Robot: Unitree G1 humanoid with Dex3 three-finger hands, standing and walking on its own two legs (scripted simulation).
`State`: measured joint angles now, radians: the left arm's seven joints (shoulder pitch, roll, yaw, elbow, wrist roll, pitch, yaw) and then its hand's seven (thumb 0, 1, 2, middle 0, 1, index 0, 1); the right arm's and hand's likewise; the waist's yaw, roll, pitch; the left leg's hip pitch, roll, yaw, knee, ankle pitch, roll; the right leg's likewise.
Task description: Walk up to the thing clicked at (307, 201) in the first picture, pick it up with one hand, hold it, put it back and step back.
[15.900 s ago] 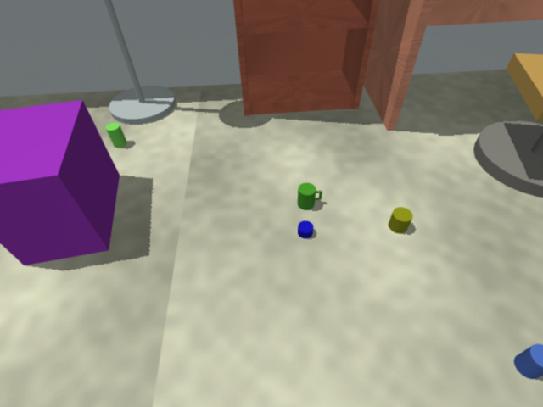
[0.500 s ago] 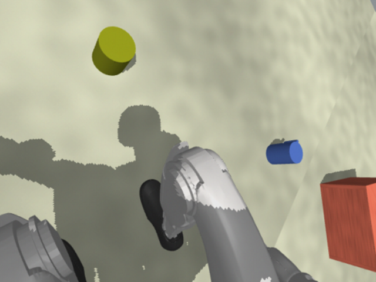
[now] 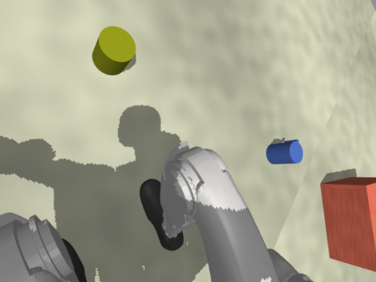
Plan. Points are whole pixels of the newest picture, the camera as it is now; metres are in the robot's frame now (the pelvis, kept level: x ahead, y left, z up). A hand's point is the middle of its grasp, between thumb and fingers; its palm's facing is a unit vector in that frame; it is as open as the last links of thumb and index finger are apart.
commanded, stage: close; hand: left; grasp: from above
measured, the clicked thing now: out of the picture +0.52 +0.37 -0.26
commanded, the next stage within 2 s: settle in 0.56 s
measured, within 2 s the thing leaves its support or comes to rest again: leaves its support in 1.00 s
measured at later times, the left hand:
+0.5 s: hand out of the picture +0.49 +0.37 -0.22, palm faces -0.44 -0.14 -0.88, open 10.9 cm
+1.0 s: hand out of the picture +0.49 +0.38 -0.21, palm faces -0.44 -0.14 -0.88, open 10.8 cm
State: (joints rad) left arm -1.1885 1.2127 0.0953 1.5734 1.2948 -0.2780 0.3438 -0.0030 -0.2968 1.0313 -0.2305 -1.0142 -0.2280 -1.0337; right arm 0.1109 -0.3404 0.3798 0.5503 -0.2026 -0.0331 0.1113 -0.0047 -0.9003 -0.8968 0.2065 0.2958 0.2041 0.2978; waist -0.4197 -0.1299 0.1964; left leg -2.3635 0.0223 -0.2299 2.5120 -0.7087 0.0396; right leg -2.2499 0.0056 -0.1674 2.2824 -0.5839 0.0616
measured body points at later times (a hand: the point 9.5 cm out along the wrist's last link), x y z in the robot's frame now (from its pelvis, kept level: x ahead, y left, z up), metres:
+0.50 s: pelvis +0.00 +0.00 +0.00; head +0.29 +0.13 +0.31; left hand +0.51 +0.38 -0.17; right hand +0.05 -0.26 -0.05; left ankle +0.06 +0.12 -0.28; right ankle +0.14 -0.12 -0.28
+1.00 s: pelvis +0.00 +0.00 +0.00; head +0.29 +0.13 +0.32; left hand +0.51 +0.38 -0.16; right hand +0.05 -0.26 -0.05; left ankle +0.06 +0.12 -0.28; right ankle +0.14 -0.12 -0.28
